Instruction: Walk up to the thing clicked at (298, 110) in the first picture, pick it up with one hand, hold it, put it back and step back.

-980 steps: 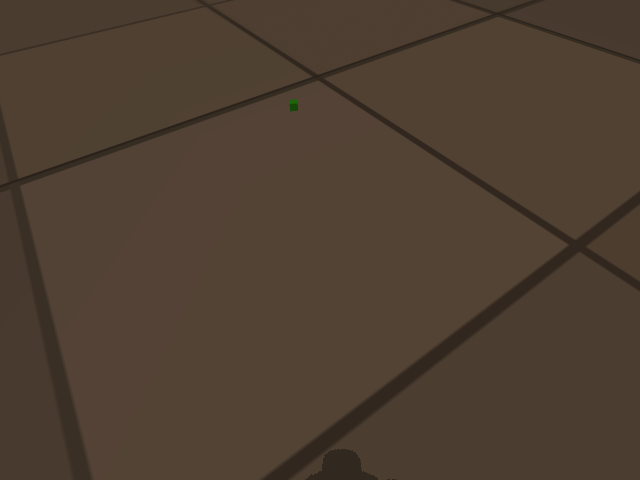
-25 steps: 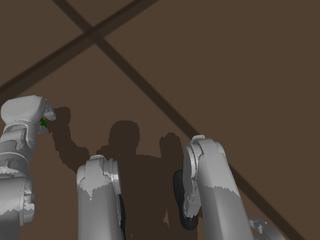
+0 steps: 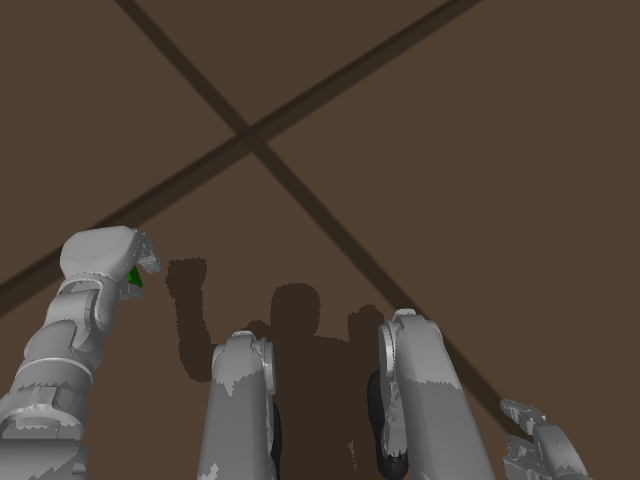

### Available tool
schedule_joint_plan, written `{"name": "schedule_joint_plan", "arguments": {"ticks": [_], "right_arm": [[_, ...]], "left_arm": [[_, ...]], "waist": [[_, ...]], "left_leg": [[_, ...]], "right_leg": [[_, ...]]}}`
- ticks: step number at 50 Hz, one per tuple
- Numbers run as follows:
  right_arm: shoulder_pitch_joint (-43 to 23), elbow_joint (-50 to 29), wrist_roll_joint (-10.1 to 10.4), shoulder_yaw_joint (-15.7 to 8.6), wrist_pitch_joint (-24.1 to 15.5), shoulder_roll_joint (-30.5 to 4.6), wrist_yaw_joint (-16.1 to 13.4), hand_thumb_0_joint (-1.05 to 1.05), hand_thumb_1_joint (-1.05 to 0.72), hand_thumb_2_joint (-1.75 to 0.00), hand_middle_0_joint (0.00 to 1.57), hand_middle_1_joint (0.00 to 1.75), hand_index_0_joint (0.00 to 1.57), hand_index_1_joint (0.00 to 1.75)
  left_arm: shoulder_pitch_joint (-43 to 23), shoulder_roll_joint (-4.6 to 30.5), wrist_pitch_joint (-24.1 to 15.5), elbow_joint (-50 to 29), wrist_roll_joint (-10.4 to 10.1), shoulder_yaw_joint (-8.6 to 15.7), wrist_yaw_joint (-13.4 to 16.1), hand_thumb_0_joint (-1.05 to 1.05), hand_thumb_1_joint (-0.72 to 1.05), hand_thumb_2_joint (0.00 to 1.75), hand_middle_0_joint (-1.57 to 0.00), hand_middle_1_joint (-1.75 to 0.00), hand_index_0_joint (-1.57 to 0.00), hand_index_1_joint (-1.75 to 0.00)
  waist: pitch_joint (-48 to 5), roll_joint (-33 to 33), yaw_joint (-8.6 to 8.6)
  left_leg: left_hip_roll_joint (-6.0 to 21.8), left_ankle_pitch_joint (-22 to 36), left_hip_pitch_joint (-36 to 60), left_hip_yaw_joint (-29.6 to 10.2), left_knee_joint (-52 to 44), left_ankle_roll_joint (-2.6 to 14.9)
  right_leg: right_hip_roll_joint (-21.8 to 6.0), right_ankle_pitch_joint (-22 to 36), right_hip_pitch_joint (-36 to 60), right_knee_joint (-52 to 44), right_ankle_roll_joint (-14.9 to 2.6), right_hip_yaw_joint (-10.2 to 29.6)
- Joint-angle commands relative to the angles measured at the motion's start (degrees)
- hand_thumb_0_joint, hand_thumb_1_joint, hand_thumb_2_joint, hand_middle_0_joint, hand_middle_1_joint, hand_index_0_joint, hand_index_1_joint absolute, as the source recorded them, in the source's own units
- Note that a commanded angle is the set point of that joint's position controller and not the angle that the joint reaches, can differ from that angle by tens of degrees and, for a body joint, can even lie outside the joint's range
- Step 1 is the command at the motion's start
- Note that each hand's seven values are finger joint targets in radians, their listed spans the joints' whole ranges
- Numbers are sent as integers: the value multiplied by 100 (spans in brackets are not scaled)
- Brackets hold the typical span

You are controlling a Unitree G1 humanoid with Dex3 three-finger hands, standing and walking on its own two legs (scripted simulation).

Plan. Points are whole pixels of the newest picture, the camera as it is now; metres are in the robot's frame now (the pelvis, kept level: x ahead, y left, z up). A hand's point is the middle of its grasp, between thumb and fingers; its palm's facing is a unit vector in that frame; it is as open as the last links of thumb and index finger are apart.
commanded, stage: lift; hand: left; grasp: from above
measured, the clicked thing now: (114, 274) +0.40 +0.29 -0.15
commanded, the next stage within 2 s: hold in 0.96 s
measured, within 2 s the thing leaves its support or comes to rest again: neither
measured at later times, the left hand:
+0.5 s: hand (57, 250) +0.36 +0.24 +0.09, palm faces -0.43 -0.10 -0.90, open 5.1 cm
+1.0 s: hand (4, 175) +0.38 +0.22 +0.18, palm faces -0.44 -0.11 -0.89, open 5.4 cm
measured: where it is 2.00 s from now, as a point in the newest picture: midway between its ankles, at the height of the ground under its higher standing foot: (328, 459)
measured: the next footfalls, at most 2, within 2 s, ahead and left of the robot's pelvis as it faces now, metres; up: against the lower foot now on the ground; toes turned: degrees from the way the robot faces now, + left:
none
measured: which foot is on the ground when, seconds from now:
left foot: down 0.00-1.00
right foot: down 0.00-1.00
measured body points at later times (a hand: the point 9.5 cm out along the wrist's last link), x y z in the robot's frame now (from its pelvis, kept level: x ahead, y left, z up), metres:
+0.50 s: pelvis +0.03 +0.00 +0.18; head +0.12 +0.00 +0.62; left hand +0.38 +0.24 +0.14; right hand +0.14 -0.27 +0.05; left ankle +0.07 +0.11 -0.43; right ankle +0.11 -0.15 -0.43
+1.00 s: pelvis +0.07 -0.01 +0.27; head +0.13 -0.01 +0.71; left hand +0.40 +0.22 +0.23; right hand +0.15 -0.27 +0.14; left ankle +0.07 +0.11 -0.43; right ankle +0.11 -0.15 -0.43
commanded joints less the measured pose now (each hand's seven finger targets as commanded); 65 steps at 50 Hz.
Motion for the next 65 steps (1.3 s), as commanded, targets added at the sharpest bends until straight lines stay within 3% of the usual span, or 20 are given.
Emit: {"name": "schedule_joint_plan", "arguments": {"ticks": [1, 6, 10, 13, 15, 18, 20, 22, 24, 26, 29, 41, 43, 52, 53, 55, 57, 61, 62, 65], "right_arm": [[679, -363, 84, -421, -95, -1072, -223, 0, -90, -90, 20, 30, 20, 30], [569, -397, 169, -382, -48, -944, -386, 0, -90, -90, 20, 30, 20, 30], [461, -396, 231, -334, -27, -849, -491, 0, -90, -90, 20, 30, 20, 30], [406, -364, 261, -279, -38, -761, -586, 0, -91, -90, 20, 30, 20, 30], [374, -335, 284, -242, -71, -716, -656, 0, -91, -90, 20, 30, 20, 30], [347, -311, 304, -204, -138, -678, -731, 0, -91, -90, 20, 30, 20, 30], [389, -275, 310, -189, -177, -644, -783, 0, -91, -90, 20, 30, 20, 30], [442, -234, 309, -182, -197, -649, -818, 0, -91, -90, 20, 30, 20, 30], [477, -217, 298, -162, -202, -601, -843, 0, -91, -91, 20, 30, 20, 30], [484, -180, 294, -165, -203, -597, -860, 0, -91, -90, 20, 30, 20, 30], [577, -128, 273, -178, -192, -608, -861, 0, -91, -90, 20, 30, 20, 30], [688, -139, 271, -208, -148, -621, -789, 0, -90, -90, 20, 30, 20, 30], [703, -124, 266, -208, -148, -615, -777, 0, -90, -90, 20, 30, 20, 30], [685, -115, 281, -251, -90, -621, -754, 0, -90, -90, 20, 30, 20, 30], [636, -148, 285, -257, -79, -639, -750, 0, -90, -90, 20, 30, 20, 30], [637, -105, 285, -242, -65, -618, -745, 0, -90, -90, 20, 30, 20, 30], [584, -151, 291, -265, -52, -653, -736, 0, -90, -90, 20, 30, 20, 30], [508, -236, 303, -276, -20, -660, -716, 0, -90, -90, 20, 30, 20, 30], [498, -221, 306, -248, -13, -616, -706, 0, -90, -90, 20, 30, 20, 30], [490, -268, 317, -273, 16, -632, -686, 0, -90, -90, 20, 30, 20, 30]], "left_arm": [[-1477, 1391, 178, -1518, -165, 345, 169, 0, 88, 27, -115, -40, -122, -33], [-1002, 1209, 404, -1720, -278, 256, 91, 0, 91, 28, -118, -40, -125, -33], [-720, 921, 581, -1879, -374, 31, -16, 0, 91, 26, -118, -37, -125, -30], [-567, 748, 665, -1847, -437, -116, -46, 0, 90, 24, -118, -35, -124, -29], [-547, 853, 695, -1787, -425, -62, -34, 0, 89, 24, -118, -37, -124, -31], [-508, 634, 716, -1744, -467, -216, -38, 0, 90, 26, -120, -36, -125, -30], [-494, 572, 728, -1708, -434, -268, 8, 0, 88, 22, -117, -36, -123, -29], [-397, 642, 742, -1678, -392, -193, 55, 0, 84, 21, -114, -36, -121, -29], [-394, 443, 770, -1569, -385, -364, 81, 0, 83, 22, -114, -36, -120, -30], [-340, 530, 808, -1429, -406, -281, 136, 0, 84, 25, -115, -37, -121, -31], [-276, 281, 895, -1074, -399, -473, 160, 0, 85, 27, -116, -38, -121, -33], [-429, 280, 928, -1168, -428, -493, 151, 0, 82, 28, -112, -41, -118, -35], [-530, 91, 903, -1238, -444, -626, 134, 0, 80, 28, -111, -41, -117, -35], [-455, 100, 913, -1184, -435, -622, 89, 0, 78, 30, -107, -45, -115, -37], [-516, 150, 905, -1281, -425, -601, 88, 0, 78, 32, -107, -45, -114, -38], [-519, -1, 922, -1155, -403, -705, 52, 0, 80, 28, -106, -43, -114, -36], [-521, 140, 924, -1200, -341, -654, 26, 0, 81, 25, -107, -42, -115, -34], [-555, 161, 918, -1383, -395, -624, -42, 0, 80, 28, -108, -41, -115, -33], [-314, -37, 953, -1171, -365, -748, -64, 0, 79, 28, -107, -40, -114, -33], [-534, 91, 956, -1538, -386, -672, -120, 0, 79, 25, -106, -40, -114, -32]], "waist": [[-3505, 840, -74], [-3335, 543, 16], [-3078, 499, 58], [-2482, 324, 58], [-2262, 173, 63], [-2011, 225, 104], [-1968, 152, 101], [-1952, 258, 206], [-1784, 168, 153], [-1695, 88, 187], [-1456, 72, 198], [-1270, 60, 332], [-1215, 132, 254], [-1130, -69, 319], [-1147, -40, 364], [-893, -80, 270], [-891, -60, 345], [-956, 12, 386], [-789, -207, 371], [-974, -151, 429]], "left_leg": [[-107, 856, 3122, 16, -2334, 1], [-83, 1064, 3747, 83, -2966, -7], [-8, 1047, 4422, 16, -3604, -45], [20, 832, 4606, 41, -4047, -32], [10, 716, 4730, 71, -4273, -12], [48, 769, 5114, 72, -4689, -24], [33, 999, 5372, 116, -4870, -23], [39, 1238, 5676, 114, -5134, -48], [25, 1377, 5883, 136, -5343, -47], [14, 1541, 6064, 199, -5526, -40], [43, 1750, 6501, 190, -5909, -71], [32, 2682, 7741, 277, -6879, -110], [49, 2781, 7964, 284, -7013, -129], [-9, 3346, 8453, 380, -7432, -109], [-7, 3356, 8579, 393, -7521, -119], [0, 3325, 8554, 387, -7598, -115], [-9, 3261, 8649, 393, -7717, -119], [-12, 3450, 8913, 407, -7858, -139], [-7, 3478, 8823, 399, -7880, -117], [-36, 3686, 8946, 446, -7926, -115]], "right_leg": [[300, 656, 2564, -1596, -402, -202], [330, 751, 3425, -2326, -385, -131], [381, 742, 3950, -2822, -378, -128], [417, 564, 4284, -3336, -364, -79], [429, 442, 4617, -3690, -354, 11], [440, 497, 4943, -4070, -347, 53], [459, 662, 5331, -4367, -357, 97], [462, 859, 5624, -4581, -357, 107], [494, 966, 5898, -4883, -358, 132], [501, 1095, 6215, -5134, -352, 150], [524, 1297, 6436, -5400, -364, 101], [501, 2082, 7604, -6385, -344, 105], [508, 2159, 7678, -6516, -348, 85], [473, 2730, 8424, -7010, -312, 162], [482, 2713, 8449, -7072, -321, 136], [496, 2693, 8364, -7161, -323, 145], [495, 2612, 8448, -7257, -334, 137], [499, 2753, 8704, -7377, -320, 135], [501, 2801, 8717, -7385, -317, 141], [475, 3055, 8990, -7430, -301, 180]]}}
